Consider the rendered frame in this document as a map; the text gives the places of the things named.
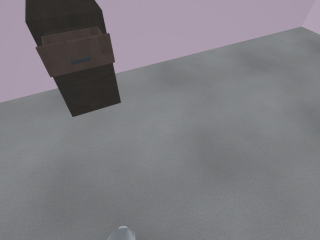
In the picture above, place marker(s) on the cabinet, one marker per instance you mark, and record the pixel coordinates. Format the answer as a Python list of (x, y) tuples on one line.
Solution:
[(86, 90)]

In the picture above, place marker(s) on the left robot thigh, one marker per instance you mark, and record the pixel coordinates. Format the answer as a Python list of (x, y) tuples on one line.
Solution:
[(122, 234)]

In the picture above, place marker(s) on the drawer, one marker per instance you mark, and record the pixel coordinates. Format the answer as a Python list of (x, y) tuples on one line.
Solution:
[(56, 50)]

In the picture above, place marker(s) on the handle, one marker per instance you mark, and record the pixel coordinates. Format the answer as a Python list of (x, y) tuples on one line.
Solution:
[(81, 60)]

